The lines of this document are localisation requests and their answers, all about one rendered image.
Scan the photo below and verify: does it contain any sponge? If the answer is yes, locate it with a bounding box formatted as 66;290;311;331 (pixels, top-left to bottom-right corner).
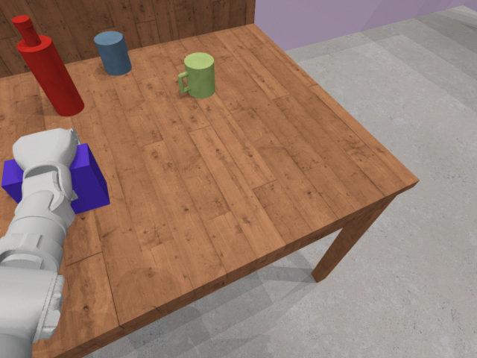
1;143;110;214

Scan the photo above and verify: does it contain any table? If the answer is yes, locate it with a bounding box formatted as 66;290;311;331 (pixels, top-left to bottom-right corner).
0;0;419;358

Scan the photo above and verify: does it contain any robot left hand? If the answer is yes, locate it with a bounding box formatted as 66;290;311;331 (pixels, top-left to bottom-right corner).
13;128;81;201

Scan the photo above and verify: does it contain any robot left upper arm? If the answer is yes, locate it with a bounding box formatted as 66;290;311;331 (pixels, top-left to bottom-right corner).
0;266;65;358

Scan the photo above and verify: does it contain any left robot forearm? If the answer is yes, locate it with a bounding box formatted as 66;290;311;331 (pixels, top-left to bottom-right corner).
0;161;75;273

